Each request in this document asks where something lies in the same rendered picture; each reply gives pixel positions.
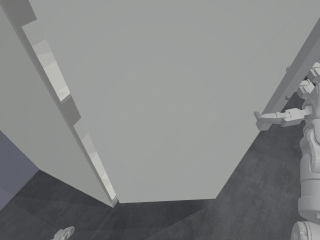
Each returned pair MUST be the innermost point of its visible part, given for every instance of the robot left hand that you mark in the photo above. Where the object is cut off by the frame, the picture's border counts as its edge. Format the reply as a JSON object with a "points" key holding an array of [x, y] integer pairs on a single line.
{"points": [[64, 234]]}

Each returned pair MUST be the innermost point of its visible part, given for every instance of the handle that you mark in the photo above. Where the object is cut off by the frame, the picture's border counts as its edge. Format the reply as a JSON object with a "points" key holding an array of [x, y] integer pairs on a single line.
{"points": [[300, 67]]}

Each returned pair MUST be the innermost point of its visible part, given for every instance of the robot right hand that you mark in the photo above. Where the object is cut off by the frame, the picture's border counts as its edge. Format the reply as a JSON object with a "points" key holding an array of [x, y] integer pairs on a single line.
{"points": [[307, 91]]}

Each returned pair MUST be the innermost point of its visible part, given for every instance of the fridge door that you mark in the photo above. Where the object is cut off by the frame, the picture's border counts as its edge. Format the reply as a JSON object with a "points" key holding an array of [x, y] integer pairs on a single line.
{"points": [[167, 89]]}

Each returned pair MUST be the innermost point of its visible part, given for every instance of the right robot forearm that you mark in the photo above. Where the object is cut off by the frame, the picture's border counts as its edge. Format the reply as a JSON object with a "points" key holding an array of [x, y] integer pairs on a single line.
{"points": [[309, 203]]}

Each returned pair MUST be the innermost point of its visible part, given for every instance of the right robot upper arm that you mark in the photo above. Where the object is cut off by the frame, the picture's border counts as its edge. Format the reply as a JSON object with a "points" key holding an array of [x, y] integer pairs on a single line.
{"points": [[305, 230]]}

